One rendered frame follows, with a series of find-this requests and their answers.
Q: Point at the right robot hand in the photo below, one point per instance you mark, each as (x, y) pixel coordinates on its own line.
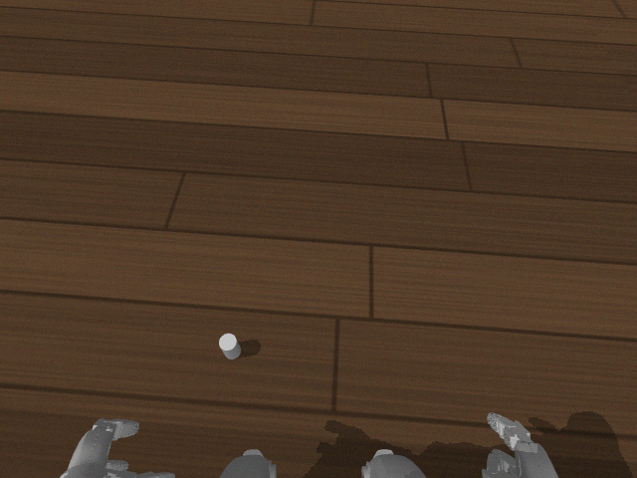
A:
(531, 460)

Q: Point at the left robot hand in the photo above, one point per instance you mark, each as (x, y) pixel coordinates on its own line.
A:
(95, 445)

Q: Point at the can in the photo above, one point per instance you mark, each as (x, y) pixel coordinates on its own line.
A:
(229, 346)

